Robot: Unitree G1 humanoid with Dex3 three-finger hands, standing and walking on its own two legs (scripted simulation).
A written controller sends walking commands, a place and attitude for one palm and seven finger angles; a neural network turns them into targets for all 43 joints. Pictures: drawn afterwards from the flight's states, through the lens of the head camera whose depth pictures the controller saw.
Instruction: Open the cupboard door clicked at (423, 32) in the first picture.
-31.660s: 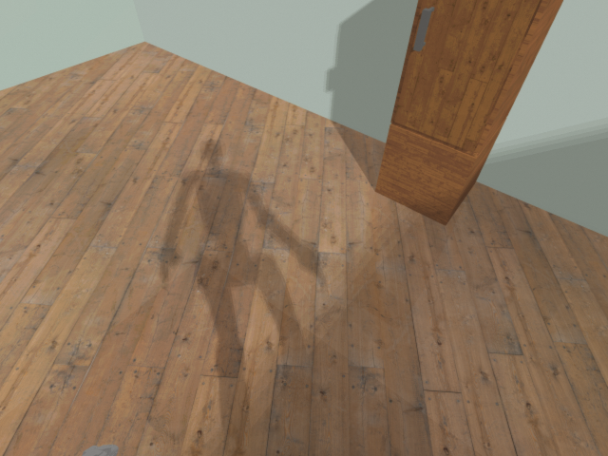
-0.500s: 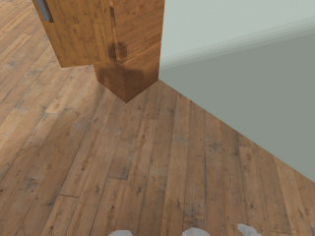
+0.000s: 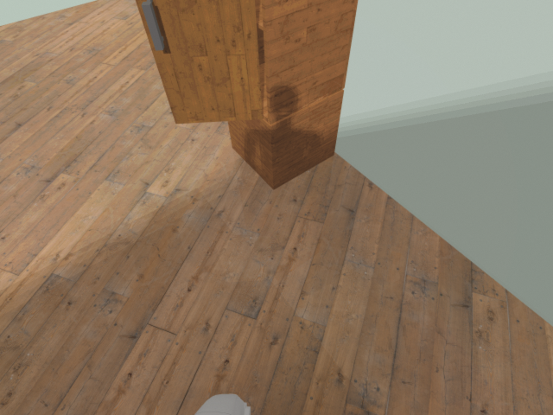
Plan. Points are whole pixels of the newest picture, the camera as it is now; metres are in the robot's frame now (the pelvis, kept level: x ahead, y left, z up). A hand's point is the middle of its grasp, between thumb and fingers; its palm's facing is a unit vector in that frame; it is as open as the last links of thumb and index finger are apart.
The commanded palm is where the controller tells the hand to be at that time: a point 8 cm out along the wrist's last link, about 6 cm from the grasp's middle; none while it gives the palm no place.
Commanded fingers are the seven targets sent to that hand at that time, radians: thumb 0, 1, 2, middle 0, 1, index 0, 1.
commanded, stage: take the last steps up to it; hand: left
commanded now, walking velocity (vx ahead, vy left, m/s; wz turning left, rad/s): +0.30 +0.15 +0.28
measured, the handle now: (154, 23) +1.09 +0.42 +0.03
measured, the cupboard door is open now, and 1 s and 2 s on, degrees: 57 57 57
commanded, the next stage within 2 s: come to a stop and stand still in 1.64 s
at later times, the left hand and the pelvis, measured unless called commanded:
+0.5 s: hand out of the picture +0.11 +0.25 -0.17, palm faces +0.11 -0.98 -0.17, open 7.4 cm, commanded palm none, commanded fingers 0.00 0.90 0.90 -0.20 -0.30 -0.20 -0.30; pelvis +0.06 +0.06 +0.01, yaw +5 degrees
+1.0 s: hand (163, 349) +0.24 +0.23 -0.16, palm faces +0.19 -0.96 -0.22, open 7.1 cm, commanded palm none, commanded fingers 0.00 0.90 0.90 -0.20 -0.30 -0.20 -0.30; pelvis +0.23 +0.04 +0.00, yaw +8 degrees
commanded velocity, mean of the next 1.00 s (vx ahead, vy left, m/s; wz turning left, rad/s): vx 0.30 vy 0.07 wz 0.07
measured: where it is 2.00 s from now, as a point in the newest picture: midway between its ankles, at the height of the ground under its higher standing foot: (255, 310)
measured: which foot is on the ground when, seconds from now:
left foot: up 0.00-0.14, down 0.16-0.72, up 0.74-1.00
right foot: down 0.00-0.18, up 0.20-0.68, down 0.70-1.00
